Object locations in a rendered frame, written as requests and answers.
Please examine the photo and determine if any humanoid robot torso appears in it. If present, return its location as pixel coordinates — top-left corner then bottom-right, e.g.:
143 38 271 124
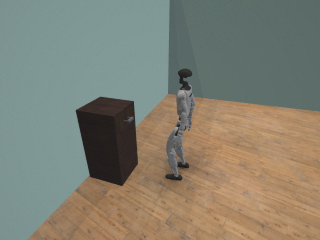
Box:
176 88 193 131

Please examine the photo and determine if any right robot upper arm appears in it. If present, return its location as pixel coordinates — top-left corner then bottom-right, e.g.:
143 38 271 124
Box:
189 85 195 107

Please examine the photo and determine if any robot right shin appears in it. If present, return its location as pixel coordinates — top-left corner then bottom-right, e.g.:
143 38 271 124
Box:
174 145 185 165

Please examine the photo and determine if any cabinet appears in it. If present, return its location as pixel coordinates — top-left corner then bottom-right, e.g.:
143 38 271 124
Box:
75 96 138 186

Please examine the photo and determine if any robot left forearm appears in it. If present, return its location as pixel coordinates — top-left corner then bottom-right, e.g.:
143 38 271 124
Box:
177 112 188 137

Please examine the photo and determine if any robot right hand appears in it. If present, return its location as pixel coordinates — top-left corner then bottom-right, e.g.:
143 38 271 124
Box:
188 120 192 131

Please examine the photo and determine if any robot right forearm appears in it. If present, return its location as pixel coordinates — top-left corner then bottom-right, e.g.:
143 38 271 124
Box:
187 105 195 120

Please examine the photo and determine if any handle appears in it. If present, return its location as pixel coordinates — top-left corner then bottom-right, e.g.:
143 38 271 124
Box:
123 116 134 123

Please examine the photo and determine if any left robot upper arm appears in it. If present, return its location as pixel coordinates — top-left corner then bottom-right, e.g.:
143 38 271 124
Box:
177 91 189 117

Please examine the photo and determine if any robot left hand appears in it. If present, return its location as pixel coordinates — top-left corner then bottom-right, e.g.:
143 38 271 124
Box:
173 135 183 150

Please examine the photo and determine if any drawer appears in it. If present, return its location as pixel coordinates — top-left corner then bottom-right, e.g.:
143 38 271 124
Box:
115 105 134 135

